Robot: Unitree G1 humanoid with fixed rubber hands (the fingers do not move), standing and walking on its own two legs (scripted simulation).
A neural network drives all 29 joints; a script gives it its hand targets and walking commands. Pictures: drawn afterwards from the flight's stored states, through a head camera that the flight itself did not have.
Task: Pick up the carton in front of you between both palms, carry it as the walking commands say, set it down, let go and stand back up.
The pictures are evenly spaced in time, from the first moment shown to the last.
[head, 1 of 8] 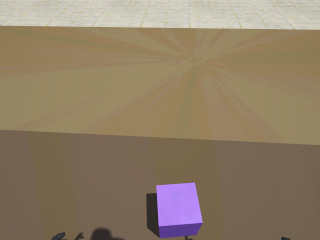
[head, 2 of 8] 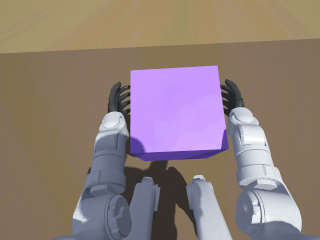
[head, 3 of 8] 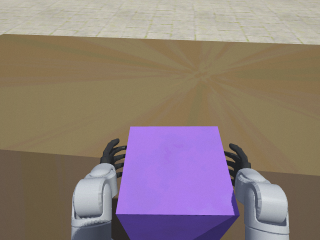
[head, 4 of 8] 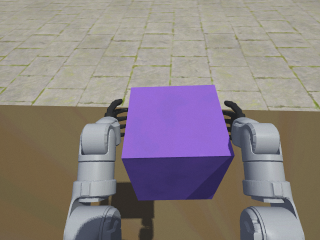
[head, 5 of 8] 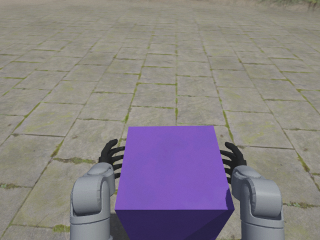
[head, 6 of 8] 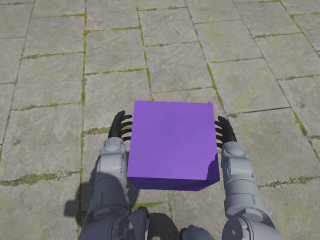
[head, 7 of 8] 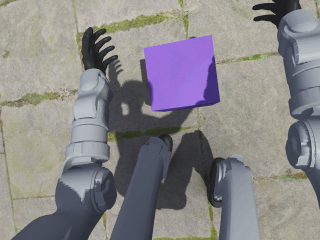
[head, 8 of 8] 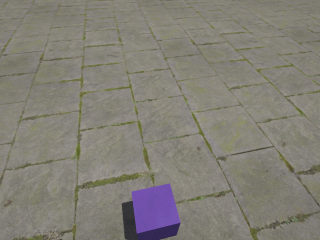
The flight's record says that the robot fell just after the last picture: no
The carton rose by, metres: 0.67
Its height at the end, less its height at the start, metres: -0.33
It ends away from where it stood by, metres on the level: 5.10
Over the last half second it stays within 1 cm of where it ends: yes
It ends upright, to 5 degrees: yes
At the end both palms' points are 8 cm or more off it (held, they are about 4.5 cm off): yes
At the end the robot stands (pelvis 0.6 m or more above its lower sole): yes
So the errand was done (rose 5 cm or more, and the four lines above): yes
